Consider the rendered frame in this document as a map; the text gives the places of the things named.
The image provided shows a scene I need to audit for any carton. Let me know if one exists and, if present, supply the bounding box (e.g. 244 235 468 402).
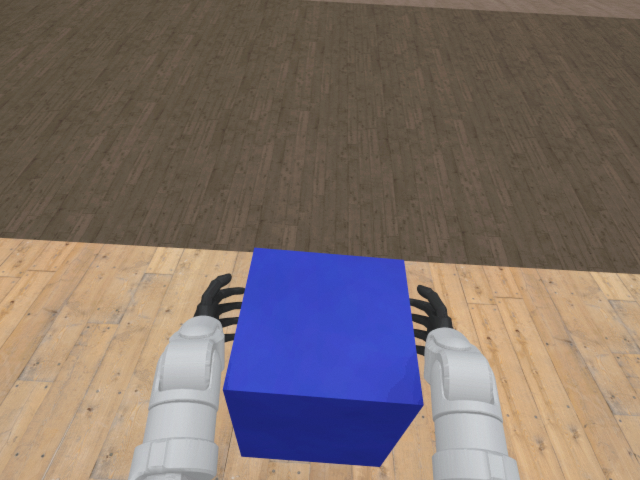
223 248 424 467

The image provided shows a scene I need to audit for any robot right hand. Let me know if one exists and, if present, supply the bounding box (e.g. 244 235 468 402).
409 285 453 356

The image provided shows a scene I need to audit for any robot left hand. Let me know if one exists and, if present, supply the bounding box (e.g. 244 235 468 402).
194 273 245 342

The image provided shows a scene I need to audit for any right robot forearm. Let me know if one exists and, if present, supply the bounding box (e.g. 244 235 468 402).
424 328 520 480

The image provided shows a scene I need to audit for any left robot forearm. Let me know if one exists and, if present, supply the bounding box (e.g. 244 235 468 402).
128 316 225 480

